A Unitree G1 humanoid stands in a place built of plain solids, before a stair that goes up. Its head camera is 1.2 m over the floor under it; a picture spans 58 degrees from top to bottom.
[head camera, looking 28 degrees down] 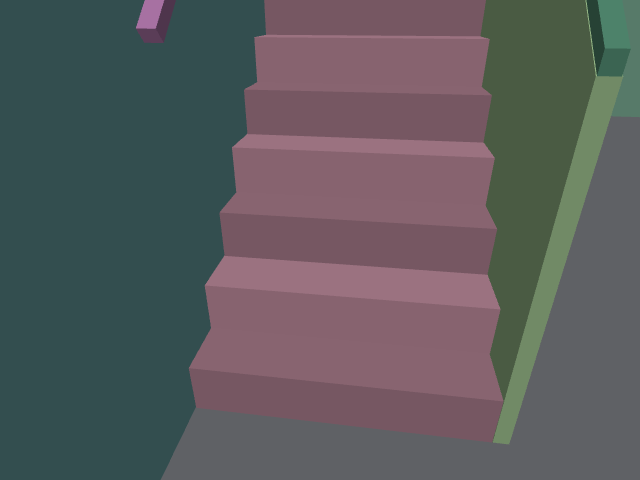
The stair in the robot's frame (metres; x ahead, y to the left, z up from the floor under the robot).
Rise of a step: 0.18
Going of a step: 0.20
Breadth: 0.97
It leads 8 degrees to the right of straight ahead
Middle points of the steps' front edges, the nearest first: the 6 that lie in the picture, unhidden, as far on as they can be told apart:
0.97 -0.06 0.18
1.17 -0.09 0.37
1.37 -0.12 0.55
1.57 -0.14 0.73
1.77 -0.17 0.92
1.98 -0.20 1.10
